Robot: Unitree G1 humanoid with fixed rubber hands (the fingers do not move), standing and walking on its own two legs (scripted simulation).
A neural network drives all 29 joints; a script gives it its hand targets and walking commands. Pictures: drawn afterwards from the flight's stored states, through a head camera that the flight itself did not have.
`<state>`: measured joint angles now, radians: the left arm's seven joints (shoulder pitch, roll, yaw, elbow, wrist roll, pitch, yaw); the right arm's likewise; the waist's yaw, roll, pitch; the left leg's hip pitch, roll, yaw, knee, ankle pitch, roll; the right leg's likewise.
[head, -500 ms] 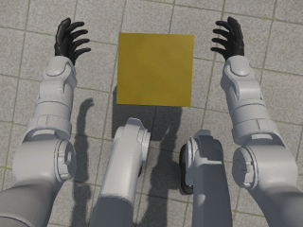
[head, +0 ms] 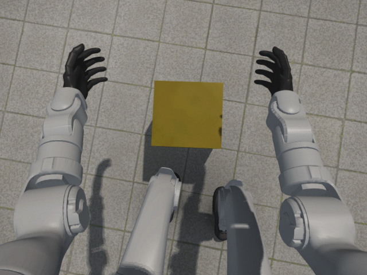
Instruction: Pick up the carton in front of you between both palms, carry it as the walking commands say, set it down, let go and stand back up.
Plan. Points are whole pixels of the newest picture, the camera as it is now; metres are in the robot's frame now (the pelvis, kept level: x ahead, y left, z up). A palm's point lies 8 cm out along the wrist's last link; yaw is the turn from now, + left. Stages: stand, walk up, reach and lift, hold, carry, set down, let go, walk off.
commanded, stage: set down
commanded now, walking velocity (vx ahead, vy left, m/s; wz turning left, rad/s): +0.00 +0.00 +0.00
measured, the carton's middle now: (188, 119) +0.44 +0.07 -0.46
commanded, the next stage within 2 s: let go in 0.10 s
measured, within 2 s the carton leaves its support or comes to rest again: neither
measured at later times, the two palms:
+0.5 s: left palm (24, 121) +0.34 +0.28 +0.04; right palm (342, 138) +0.38 -0.17 +0.02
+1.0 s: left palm (0, 226) +0.24 +0.21 +0.13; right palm out of the picture +0.26 -0.26 +0.12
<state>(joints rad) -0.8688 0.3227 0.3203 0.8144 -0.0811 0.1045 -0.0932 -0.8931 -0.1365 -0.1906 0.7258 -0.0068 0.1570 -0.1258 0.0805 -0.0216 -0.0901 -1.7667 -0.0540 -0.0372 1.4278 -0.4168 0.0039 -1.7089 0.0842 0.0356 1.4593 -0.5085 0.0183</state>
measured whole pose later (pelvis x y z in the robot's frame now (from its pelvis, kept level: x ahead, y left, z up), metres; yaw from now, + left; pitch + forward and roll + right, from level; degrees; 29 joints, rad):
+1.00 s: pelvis +0.10 -0.03 +0.20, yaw +2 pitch +2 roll +1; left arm 0.25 0.21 0.04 0.44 0.00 0.04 -0.07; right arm 0.25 -0.22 -0.04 0.45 -0.02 0.04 0.05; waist 0.00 0.00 0.03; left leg -0.21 -0.03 -0.08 0.38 -0.20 -0.02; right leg -0.17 0.06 0.06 0.43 -0.29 -0.05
